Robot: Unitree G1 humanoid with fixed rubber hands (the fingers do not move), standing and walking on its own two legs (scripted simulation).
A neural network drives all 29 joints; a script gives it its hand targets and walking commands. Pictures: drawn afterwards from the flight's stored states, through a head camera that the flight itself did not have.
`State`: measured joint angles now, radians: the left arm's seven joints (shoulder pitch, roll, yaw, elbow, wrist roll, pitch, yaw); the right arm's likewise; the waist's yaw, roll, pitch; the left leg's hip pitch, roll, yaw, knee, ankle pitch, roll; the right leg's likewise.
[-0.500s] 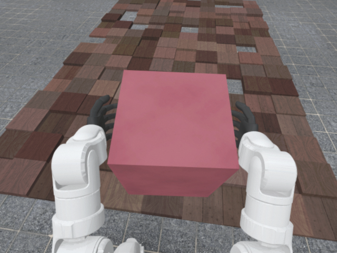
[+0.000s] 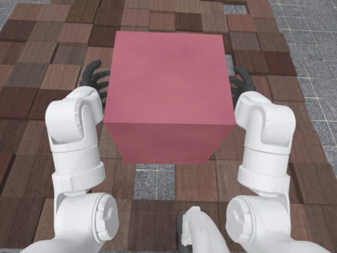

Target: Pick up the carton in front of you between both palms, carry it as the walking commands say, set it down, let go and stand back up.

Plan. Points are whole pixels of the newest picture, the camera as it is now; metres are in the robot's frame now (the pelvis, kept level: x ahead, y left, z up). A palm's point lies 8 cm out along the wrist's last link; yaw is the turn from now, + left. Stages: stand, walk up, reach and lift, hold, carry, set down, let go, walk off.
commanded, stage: carry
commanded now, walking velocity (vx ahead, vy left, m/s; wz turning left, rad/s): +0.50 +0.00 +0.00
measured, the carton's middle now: (167, 108) +0.42 -0.02 +0.05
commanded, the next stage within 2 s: none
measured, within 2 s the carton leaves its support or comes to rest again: neither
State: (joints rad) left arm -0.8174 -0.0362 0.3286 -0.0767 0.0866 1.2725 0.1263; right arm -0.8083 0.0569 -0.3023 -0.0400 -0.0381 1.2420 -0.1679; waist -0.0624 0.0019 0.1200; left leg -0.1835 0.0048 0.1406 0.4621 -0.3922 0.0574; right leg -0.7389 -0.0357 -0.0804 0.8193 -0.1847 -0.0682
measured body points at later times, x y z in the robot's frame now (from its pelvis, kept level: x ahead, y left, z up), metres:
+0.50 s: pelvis +0.39 +0.03 -0.02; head +0.40 +0.04 +0.43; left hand +0.79 +0.17 +0.14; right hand +0.76 -0.13 +0.14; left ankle +0.43 +0.10 -0.74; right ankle +0.23 -0.12 -0.61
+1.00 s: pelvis +0.69 +0.00 +0.04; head +0.78 +0.00 +0.48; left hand +1.04 +0.20 +0.13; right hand +1.09 -0.10 +0.13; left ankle +0.67 +0.12 -0.61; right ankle +0.68 -0.07 -0.69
